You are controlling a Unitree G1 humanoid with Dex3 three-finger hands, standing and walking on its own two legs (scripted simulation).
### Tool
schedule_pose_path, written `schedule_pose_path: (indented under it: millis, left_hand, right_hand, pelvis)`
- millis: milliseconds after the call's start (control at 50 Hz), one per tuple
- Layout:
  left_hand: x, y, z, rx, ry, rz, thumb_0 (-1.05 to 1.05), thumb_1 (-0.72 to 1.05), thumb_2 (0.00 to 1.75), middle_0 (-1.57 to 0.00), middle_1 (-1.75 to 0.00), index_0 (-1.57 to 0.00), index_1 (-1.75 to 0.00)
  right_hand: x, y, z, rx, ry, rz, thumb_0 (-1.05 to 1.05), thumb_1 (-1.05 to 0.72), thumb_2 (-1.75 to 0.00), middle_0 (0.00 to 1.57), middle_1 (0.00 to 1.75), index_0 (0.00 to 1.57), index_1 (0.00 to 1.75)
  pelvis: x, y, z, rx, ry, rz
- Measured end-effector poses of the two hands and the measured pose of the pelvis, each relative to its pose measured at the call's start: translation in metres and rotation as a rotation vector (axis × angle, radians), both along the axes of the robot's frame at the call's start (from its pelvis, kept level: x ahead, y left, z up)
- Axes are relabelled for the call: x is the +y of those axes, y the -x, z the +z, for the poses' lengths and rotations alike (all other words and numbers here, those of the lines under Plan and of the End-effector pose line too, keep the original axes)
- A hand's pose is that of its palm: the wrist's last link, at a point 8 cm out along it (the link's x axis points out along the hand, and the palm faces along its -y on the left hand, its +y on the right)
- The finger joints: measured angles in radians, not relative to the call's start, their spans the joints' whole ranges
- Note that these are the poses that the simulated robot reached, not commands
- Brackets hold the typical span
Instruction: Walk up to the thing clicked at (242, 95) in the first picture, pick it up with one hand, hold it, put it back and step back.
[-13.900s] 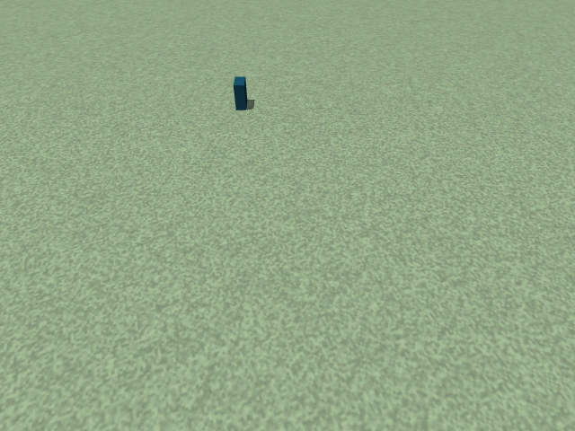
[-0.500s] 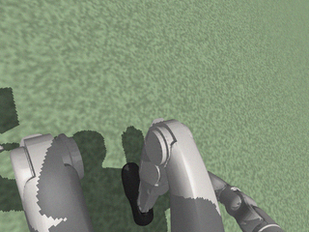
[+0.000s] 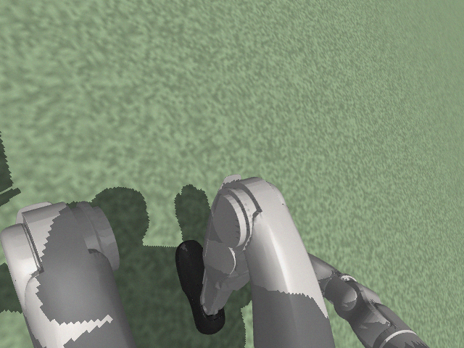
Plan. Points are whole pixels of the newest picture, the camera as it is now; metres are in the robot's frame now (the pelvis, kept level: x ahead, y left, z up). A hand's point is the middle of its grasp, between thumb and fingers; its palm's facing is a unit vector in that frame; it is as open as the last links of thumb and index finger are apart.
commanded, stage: close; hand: left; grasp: from the side
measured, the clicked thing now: out of the picture +0.42 +0.32 -0.19
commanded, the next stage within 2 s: settle in 0.56 s
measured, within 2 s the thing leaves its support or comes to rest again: leaves its support in 1.08 s
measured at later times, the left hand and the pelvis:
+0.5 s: hand out of the picture +0.39 +0.32 -0.17, palm faces +0.55 -0.83 +0.00, open 13.4 cm; pelvis +0.00 +0.00 +0.00, yaw +0 degrees
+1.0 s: hand out of the picture +0.38 +0.35 -0.16, palm faces +0.56 -0.83 -0.01, open 12.1 cm; pelvis +0.00 +0.00 +0.00, yaw +0 degrees
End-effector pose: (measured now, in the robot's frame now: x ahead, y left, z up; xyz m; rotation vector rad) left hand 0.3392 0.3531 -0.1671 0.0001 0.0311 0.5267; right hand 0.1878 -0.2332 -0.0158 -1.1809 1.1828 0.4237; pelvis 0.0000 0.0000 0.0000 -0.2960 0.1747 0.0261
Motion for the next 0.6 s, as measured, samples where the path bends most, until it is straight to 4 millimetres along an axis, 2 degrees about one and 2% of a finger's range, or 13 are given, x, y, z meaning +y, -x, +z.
schedule_pose_path:
  millis: [200,600]
  left_hand:
    - [-0.004,0.004,-0.001,0.013,0.016,0.008,-0.01,-0.21,0.44,-0.4,-0.43,-0.4,-0.44]
    - [0.005,-0.002,-0.001,0.012,0.013,0.067,-0.01,-0.47,0.55,-0.49,-0.66,-0.49,-0.67]
  right_hand:
    - [0.002,0.005,0.003,0.004,0.003,0.009,0.0,-0.87,-0.89,0.21,0.3,0.2,0.3]
    - [-0.004,0.015,0.004,0.012,0.02,-0.01,0.0,-0.87,-0.89,0.21,0.3,0.2,0.3]
  pelvis:
    - [0.0,0.003,0.002,-0.01,0.0,0.001]
    - [0.0,0.005,0.001,-0.022,0.0,-0.005]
